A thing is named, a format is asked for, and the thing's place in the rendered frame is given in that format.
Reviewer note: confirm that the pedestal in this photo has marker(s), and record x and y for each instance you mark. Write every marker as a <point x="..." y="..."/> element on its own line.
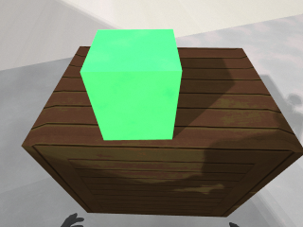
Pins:
<point x="229" y="140"/>

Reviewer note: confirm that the carton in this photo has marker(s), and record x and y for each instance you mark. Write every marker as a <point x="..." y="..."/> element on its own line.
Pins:
<point x="133" y="78"/>

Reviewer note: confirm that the robot left hand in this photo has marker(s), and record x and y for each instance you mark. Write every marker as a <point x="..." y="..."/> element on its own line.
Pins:
<point x="71" y="220"/>

